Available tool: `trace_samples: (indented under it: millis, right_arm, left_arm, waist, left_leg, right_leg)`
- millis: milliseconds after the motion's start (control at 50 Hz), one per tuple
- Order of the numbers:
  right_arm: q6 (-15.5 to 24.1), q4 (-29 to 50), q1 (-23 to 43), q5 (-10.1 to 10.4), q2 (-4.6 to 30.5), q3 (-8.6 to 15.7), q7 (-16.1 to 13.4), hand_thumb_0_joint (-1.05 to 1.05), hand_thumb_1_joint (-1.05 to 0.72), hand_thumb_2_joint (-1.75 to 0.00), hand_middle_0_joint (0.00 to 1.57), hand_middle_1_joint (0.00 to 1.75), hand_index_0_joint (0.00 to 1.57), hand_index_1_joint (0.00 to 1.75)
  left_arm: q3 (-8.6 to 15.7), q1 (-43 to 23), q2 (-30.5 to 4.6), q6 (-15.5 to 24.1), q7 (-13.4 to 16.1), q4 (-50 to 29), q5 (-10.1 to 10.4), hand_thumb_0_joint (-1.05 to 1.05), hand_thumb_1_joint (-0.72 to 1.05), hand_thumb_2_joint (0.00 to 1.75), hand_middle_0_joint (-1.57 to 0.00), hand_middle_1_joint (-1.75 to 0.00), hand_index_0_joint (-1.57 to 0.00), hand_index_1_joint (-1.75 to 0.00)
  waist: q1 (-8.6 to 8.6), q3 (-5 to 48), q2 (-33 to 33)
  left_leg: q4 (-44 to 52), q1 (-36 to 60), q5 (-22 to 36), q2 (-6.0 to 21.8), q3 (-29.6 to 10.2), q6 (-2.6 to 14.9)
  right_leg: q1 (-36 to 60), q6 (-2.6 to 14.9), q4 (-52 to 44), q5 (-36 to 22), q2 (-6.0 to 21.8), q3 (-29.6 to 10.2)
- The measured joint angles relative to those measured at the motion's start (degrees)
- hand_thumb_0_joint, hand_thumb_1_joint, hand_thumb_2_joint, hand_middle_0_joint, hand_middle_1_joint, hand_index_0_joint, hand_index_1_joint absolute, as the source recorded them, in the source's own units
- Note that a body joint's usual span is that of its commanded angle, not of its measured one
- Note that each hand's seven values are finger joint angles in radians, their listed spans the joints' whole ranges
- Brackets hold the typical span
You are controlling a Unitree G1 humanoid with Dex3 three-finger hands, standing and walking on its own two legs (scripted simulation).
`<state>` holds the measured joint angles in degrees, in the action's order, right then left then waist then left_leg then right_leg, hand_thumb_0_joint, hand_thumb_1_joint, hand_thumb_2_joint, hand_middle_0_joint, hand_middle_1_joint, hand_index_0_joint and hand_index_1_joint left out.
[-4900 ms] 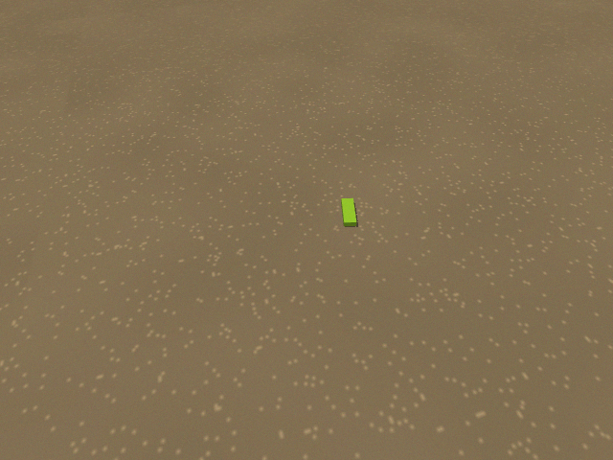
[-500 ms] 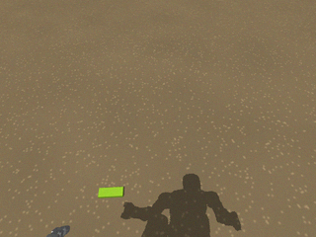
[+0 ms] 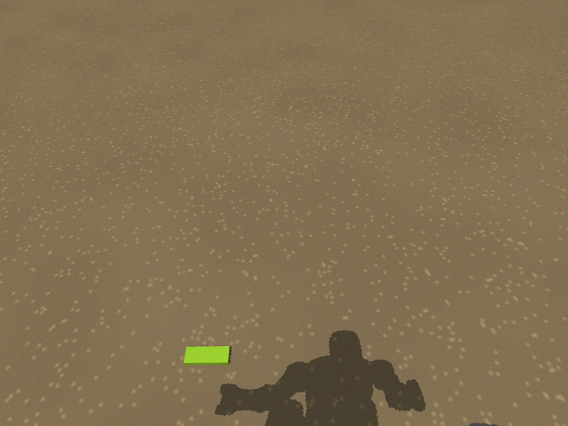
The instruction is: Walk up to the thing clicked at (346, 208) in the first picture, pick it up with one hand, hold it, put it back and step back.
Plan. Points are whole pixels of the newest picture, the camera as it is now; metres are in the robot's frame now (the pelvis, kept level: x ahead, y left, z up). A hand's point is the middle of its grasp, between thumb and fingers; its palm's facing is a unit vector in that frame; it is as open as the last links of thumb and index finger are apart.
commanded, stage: walk up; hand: left
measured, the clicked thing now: (207, 355) +0.48 +0.30 -0.77
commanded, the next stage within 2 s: stand in 0.40 s
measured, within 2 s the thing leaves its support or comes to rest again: neither
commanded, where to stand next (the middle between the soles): +0.09 +0.01 m, yaw +1 degrees
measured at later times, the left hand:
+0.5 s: hand out of the picture +0.10 +0.25 -0.16, palm faces +0.01 -0.94 -0.33, open 7.4 cm
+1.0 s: hand out of the picture +0.10 +0.25 -0.15, palm faces +0.00 -0.94 -0.34, open 7.4 cm
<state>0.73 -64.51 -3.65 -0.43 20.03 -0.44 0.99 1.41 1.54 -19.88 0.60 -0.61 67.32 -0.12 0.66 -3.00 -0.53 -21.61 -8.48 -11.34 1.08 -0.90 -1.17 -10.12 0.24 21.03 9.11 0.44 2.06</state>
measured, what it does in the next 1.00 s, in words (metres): stands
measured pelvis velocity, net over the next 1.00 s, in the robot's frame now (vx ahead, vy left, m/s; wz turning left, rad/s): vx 0.03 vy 0.00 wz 0.01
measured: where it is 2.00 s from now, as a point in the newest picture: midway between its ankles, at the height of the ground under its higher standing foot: outside the picture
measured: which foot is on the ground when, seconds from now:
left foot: down 0.00-1.00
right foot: down 0.00-1.00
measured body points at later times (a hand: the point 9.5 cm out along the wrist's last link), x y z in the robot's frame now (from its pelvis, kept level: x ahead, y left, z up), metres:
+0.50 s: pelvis +0.01 +0.00 +0.00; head +0.03 +0.00 +0.45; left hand +0.10 +0.30 -0.13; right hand +0.10 -0.30 -0.13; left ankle +0.01 +0.13 -0.75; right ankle +0.03 -0.12 -0.75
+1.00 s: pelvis +0.03 +0.00 +0.00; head +0.04 -0.01 +0.45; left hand +0.10 +0.30 -0.13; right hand +0.12 -0.30 -0.13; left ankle +0.01 +0.13 -0.75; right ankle +0.03 -0.12 -0.75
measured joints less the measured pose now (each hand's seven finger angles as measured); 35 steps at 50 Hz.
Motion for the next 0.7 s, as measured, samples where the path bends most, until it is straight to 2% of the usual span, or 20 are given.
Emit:
trace_samples:
  millis: [400,480,700]
  right_arm:
    - [-0.6,-0.6,-1.4,0.0,0.0,0.6,-0.1,0.01,-0.9,-0.9,0.2,0.3,0.21,0.3]
    - [-0.5,-0.8,-1.3,-0.6,-0.1,0.4,-0.3,0.01,-0.9,-0.9,0.2,0.3,0.21,0.3]
    - [-0.1,-0.5,-1.0,-0.5,0.2,0.1,-0.4,0.01,-0.9,-0.9,0.2,0.3,0.21,0.3]
  left_arm:
    - [0.1,1.4,0.7,0.1,0.3,0.1,-0.3,0.01,0.9,0.9,-0.21,-0.3,-0.2,-0.3]
    - [-0.3,1.5,0.7,0.2,0.3,-0.1,-0.3,0.01,0.9,0.9,-0.21,-0.3,-0.2,-0.3]
    - [-0.9,2.4,0.6,0.4,0.4,-0.4,-0.3,0.01,0.9,0.9,-0.21,-0.3,-0.2,-0.3]
  waist:
    - [-0.54,-0.4,0.1]
    - [-0.64,-0.1,0.3]
    - [-0.74,0.4,0.1]
  left_leg:
    - [0.9,0.5,0.0,-0.4,-0.6,0.29]
    - [1.9,1.2,0.3,-0.4,-0.5,0.21]
    - [3.2,2.2,0.2,-0.2,-0.6,0.03]
  right_leg:
    - [1.0,-0.36,-1.3,0.0,0.4,0.6]
    - [1.3,-0.34,-1.7,0.1,0.5,0.5]
    - [2.3,-0.21,-2.8,0.3,0.2,0.6]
